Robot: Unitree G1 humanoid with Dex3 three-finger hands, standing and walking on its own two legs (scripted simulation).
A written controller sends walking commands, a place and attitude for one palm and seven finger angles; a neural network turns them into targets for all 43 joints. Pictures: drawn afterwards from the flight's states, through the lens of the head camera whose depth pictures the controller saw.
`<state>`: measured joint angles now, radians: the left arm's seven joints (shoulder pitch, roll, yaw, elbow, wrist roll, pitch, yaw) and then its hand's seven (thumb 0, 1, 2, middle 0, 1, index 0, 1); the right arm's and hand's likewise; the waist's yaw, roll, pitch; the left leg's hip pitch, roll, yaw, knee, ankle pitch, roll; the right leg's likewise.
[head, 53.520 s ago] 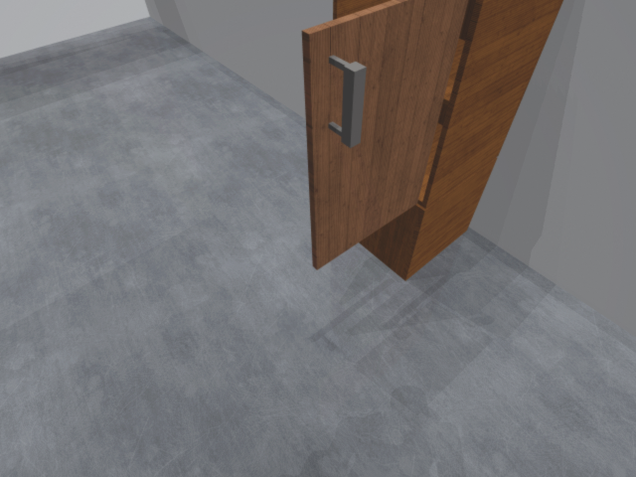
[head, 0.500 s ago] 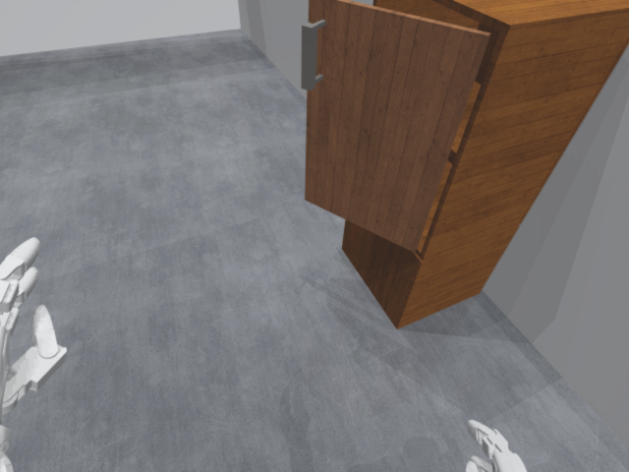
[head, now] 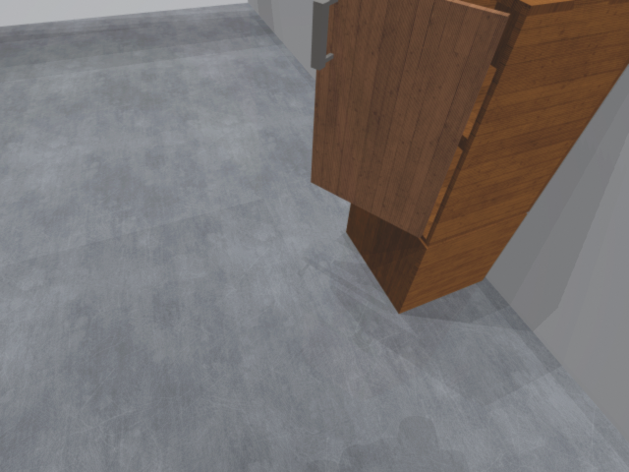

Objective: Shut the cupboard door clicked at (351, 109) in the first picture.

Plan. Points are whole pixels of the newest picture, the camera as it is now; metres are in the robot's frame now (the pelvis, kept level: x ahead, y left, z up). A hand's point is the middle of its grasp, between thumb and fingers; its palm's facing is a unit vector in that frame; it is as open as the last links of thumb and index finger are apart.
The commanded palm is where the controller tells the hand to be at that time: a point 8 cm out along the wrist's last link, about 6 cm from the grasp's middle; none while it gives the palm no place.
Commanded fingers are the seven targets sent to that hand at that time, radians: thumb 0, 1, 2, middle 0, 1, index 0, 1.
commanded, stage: let the arm hang, fingers relaxed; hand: left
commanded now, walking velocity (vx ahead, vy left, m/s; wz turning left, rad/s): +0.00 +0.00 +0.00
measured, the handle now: (325, 32) +0.95 +0.04 +0.13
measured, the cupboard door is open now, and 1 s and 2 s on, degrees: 31 31 31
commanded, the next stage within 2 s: look to check the result in 0.58 s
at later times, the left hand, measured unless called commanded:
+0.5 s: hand out of the picture +0.02 +0.15 -0.17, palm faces -0.01 -0.99 -0.17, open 7.4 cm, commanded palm none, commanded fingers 0.00 0.90 0.90 -0.20 -0.30 -0.20 -0.30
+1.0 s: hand out of the picture +0.01 +0.15 -0.17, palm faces +0.01 -0.98 -0.20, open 7.4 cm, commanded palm none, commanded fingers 0.00 0.90 0.90 -0.20 -0.30 -0.20 -0.30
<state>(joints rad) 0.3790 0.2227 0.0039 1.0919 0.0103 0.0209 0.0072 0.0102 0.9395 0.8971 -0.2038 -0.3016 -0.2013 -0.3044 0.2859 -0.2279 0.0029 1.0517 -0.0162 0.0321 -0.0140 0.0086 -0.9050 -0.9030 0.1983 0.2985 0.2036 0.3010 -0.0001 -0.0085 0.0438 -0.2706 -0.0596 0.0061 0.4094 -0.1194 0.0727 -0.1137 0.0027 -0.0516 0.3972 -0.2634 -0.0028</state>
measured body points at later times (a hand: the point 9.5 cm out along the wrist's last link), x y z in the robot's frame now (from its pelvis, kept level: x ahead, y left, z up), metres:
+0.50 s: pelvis +0.01 -0.01 +0.00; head +0.01 -0.01 +0.45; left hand +0.02 +0.20 -0.16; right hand +0.00 -0.25 -0.16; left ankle +0.06 +0.07 -0.74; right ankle -0.03 -0.12 -0.74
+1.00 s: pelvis +0.03 -0.02 +0.00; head +0.04 -0.03 +0.45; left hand +0.01 +0.20 -0.16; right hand +0.03 -0.25 -0.16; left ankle +0.06 +0.07 -0.74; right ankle -0.03 -0.12 -0.74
